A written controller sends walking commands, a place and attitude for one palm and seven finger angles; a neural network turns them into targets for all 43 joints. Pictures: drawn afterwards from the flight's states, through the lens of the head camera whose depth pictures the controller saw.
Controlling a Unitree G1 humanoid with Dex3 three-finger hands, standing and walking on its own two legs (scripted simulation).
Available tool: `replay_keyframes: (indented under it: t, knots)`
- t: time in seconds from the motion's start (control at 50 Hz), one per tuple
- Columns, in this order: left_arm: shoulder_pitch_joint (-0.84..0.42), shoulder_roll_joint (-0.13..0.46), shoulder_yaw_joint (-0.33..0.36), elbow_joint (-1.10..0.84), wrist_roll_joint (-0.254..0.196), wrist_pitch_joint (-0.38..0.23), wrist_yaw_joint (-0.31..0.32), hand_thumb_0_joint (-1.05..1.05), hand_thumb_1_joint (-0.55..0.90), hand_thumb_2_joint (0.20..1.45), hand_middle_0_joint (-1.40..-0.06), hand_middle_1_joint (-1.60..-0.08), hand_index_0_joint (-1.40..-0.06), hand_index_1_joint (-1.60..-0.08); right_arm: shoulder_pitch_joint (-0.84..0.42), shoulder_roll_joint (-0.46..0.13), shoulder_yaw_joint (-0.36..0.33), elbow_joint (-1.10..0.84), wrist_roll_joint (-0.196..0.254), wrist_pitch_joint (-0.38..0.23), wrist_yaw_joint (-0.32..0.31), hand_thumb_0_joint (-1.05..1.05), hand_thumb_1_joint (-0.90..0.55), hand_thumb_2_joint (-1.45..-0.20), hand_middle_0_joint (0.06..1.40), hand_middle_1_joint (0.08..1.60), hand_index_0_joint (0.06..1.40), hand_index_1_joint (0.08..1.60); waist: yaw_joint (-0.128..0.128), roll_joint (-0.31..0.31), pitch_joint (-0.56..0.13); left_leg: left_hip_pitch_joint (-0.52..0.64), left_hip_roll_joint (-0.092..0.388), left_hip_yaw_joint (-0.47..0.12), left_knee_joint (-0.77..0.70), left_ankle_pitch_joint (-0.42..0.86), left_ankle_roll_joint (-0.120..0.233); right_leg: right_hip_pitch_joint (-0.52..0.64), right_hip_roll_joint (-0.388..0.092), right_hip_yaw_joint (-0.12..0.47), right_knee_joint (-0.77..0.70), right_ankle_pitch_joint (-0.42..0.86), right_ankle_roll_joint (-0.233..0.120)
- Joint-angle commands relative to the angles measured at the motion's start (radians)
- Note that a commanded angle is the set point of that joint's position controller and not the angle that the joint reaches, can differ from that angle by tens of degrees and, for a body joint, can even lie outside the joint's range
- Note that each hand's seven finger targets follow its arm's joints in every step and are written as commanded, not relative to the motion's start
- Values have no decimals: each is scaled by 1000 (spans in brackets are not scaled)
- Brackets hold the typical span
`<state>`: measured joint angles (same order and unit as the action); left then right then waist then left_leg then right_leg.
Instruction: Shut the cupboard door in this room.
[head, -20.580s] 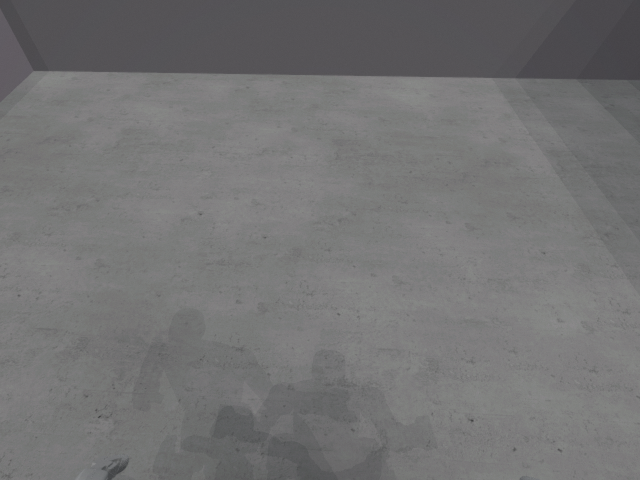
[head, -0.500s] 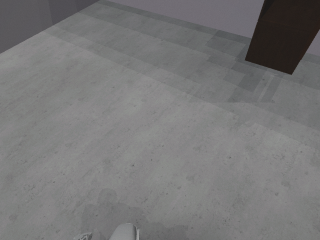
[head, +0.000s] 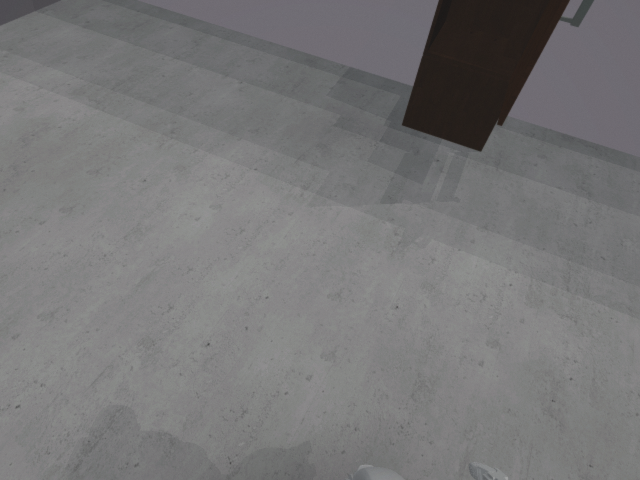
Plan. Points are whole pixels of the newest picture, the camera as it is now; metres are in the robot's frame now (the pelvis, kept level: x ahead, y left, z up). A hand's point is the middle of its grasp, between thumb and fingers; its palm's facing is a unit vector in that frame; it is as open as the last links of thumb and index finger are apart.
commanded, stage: turn or walk to find it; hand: left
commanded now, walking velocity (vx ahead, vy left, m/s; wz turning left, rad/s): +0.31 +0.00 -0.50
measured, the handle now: (579, 0) +1.41 -0.62 +0.07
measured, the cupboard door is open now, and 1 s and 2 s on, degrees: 89 89 89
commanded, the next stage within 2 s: stand and wait in 1.88 s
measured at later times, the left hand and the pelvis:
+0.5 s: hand (315, 372) +0.30 +0.03 -0.16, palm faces -0.34 -0.91 -0.23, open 7.4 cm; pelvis +0.09 -0.10 -0.02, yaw -16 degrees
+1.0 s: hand (323, 410) +0.24 +0.01 -0.18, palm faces -0.23 -0.96 -0.18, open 7.4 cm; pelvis +0.30 -0.17 -0.02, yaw -21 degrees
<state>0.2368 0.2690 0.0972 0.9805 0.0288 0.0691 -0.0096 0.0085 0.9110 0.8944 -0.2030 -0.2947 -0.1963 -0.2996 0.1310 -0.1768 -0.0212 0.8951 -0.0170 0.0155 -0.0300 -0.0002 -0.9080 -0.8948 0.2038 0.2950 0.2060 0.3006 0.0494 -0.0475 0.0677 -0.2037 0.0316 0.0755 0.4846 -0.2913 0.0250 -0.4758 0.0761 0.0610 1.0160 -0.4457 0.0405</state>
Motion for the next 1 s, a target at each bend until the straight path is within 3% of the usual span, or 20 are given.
replay_keyframes:
  t: [0.0, 0.12, 0.18, 0.3, 0.34, 0.36, 0.38, 0.4, 0.42, 0.44, 0.46, 0.5, 0.52, 0.56, 0.62, 0.8, 0.9, 0.94, 0.96, 0.98]
  knots:
    - [-8, 55, 8, -73, 2, -32, -25, 0, 900, 900, -200, -300, -200, -300, 82, -182, -49, -48, -5, -35, -5, 0, -900, -900, 200, 300, 200, 300, -47, 183, -66, 126, 247, -142, -225, 133, 64, -142, -82, -40, 196, 86, 21]
    - [-127, 28, -3, -114, 3, -40, -42, 0, 900, 900, -200, -300, -200, -300, 240, -173, -59, 17, -6, -65, -1, 0, -900, -900, 200, 300, 200, 300, -94, 189, 11, 209, 313, -135, -281, 47, 96, -261, -161, -58, 117, 157, 29]
    - [-182, 5, -12, -129, 2, -43, -47, 0, 900, 900, -200, -300, -200, -300, 284, -179, -67, 44, -10, -72, 2, 0, -900, -900, 200, 300, 200, 300, -105, 185, 24, 243, 336, -77, -281, 91, 106, -273, -189, -91, 24, 157, 26]
    - [-275, -22, -29, -156, -3, -58, -52, 0, 900, 900, -200, -300, -200, -300, 323, -181, -71, 86, -23, -72, 14, 0, -900, -900, 200, 300, 200, 300, -120, 221, 37, 187, 338, 39, -244, 157, 80, -125, -176, -175, -241, 108, -8]
    - [-241, -26, -29, -147, -4, -69, -49, 0, 900, 900, -200, -300, -200, -300, 304, -193, -73, 94, -23, -73, 18, 0, -900, -900, 200, 300, 200, 300, -96, 227, 18, 159, 339, 80, -193, 247, 62, -18, -149, -202, -325, 105, -34]
    - [-180, -17, -23, -127, -3, -76, -45, 0, 900, 900, -200, -300, -200, -300, 285, -201, -75, 95, -19, -73, 18, 0, -900, -900, 200, 300, 200, 300, -58, 204, -15, 140, 331, 112, -116, 336, 44, 86, -132, -209, -386, 134, -51]
    - [-49, 11, -16, -82, -2, -86, -40, 0, 900, 900, -200, -300, -200, -300, 274, -208, -73, 95, -14, -72, 20, 0, -900, -900, 200, 300, 200, 300, 8, 133, -83, 93, 285, 175, 69, 444, 13, 281, -89, -241, -477, 190, -68]
    - [129, 95, 1, -20, 2, -100, -28, 0, 900, 900, -200, -300, -200, -300, 276, -186, -66, 90, -6, -73, 30, 0, -900, -900, 200, 300, 200, 300, 84, 0, -182, -93, 241, 212, 309, 370, -29, 580, -138, -162, -525, 209, -101]
    - [272, 224, 31, 25, 0, -110, -8, 0, 900, 900, -200, -300, -200, -300, 247, -102, -41, 48, 4, -72, 37, 0, -900, -900, 200, 300, 200, 300, 135, -267, -260, -399, 96, 194, 602, -267, -79, 774, -428, 275, -613, 189, -189]
    - [280, 269, 35, 37, -26, -101, 4, 0, 900, 900, -200, -300, -200, -300, 172, -114, -41, 3, 6, -59, 31, 0, -900, -900, 200, 300, 200, 300, 124, -264, -259, -498, 61, 44, 767, -344, -69, 752, -512, 475, -725, 268, -231]
    - [193, 245, 35, 18, -28, -102, 10, 0, 900, 900, -200, -300, -200, -300, 172, -133, -49, 20, 10, -52, 30, 0, -900, -900, 200, 300, 200, 300, 82, -187, -222, -490, 102, -39, 837, -231, -58, 651, -506, 435, -750, 174, -227]
    - [42, 151, 6, -22, -28, -111, 11, 0, 900, 900, -200, -300, -200, -300, 157, -122, -55, 52, -1, -58, 30, 0, -900, -900, 200, 300, 200, 300, 20, -35, -79, -492, 153, -67, 833, -73, -59, 469, -453, 322, -769, 93, -214]
    - [-4, 106, -12, -30, -28, -119, 9, 0, 900, 900, -200, -300, -200, -300, 166, -113, -54, 72, -11, -51, 33, 0, -900, -900, 200, 300, 200, 300, -13, 3, -34, -433, 163, -56, 782, -12, -67, 362, -394, 217, -781, 163, -187]
    - [-23, 73, -26, -16, -22, -135, 8, 0, 900, 900, -200, -300, -200, -300, 237, -85, -49, 102, -17, -35, 36, 0, -900, -900, 200, 300, 200, 300, -64, -4, -26, -378, 148, -37, 724, 47, -80, 296, -327, 81, -787, 342, -159]
    - [32, 44, -35, 22, -19, -153, 11, 0, 900, 900, -200, -300, -200, -300, 256, -76, -50, 113, -17, -27, 40, 0, -900, -900, 200, 300, 200, 300, -78, -49, -32, -401, 133, -35, 668, 106, -95, 322, -289, 26, -805, 455, -154]
    - [203, 17, -51, 103, -15, -173, 31, 0, 900, 900, -200, -300, -200, -300, -52, -69, -39, 17, -9, -46, 59, 0, -900, -900, 200, 300, 200, 300, -12, -27, 55, -578, 120, -21, 432, 168, -88, 527, -321, 57, -796, 699, -207]
    - [284, 22, -53, 145, -10, -165, 44, 0, 900, 900, -200, -300, -200, -300, -173, -53, -22, -13, -6, -62, 64, 0, -900, -900, 200, 300, 200, 300, 19, -25, 52, -492, 66, 41, 234, 126, -49, 628, -313, 37, -741, 920, -192]
    - [266, 45, -49, 148, -10, -165, 45, 0, 900, 900, -200, -300, -200, -300, -122, -57, -22, 2, -6, -71, 57, 0, -900, -900, 200, 300, 200, 300, -19, -41, 14, -336, 14, 85, 146, 98, -22, 614, -304, 2, -643, 1123, -177]
    - [266, 49, -49, 152, -11, -166, 45, 0, 900, 900, -200, -300, -200, -300, -41, -67, -27, 32, -9, -75, 49, 0, -900, -900, 200, 300, 200, 300, -55, -49, -37, -214, -23, 105, 110, 103, -7, 597, -291, -19, -545, 1212, -160]
    - [242, 60, -48, 152, -15, -170, 45, 0, 900, 900, -200, -300, -200, -300, 106, -94, -37, 77, -11, -79, 40, 0, -900, -900, 200, 300, 200, 300, -126, -51, -112, -32, -33, 94, 51, 170, 11, 537, -272, -45, -385, 1217, -132]
